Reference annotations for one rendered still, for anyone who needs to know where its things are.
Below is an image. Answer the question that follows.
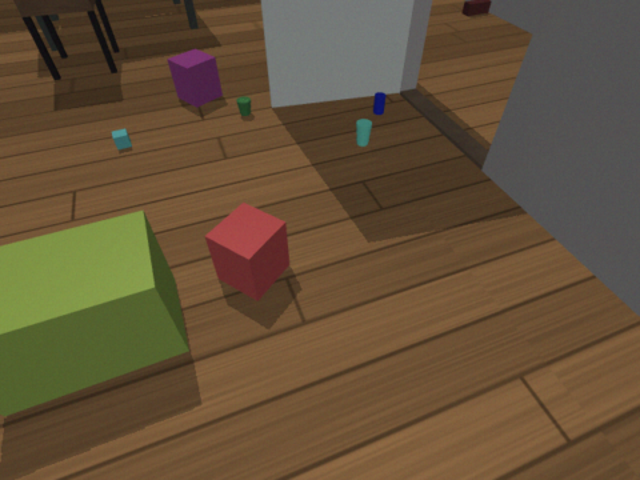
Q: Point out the chair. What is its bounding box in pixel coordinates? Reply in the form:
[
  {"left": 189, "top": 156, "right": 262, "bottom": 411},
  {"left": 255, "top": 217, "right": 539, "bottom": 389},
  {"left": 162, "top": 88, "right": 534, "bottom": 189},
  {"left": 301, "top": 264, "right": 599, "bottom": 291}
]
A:
[{"left": 13, "top": 0, "right": 119, "bottom": 80}]

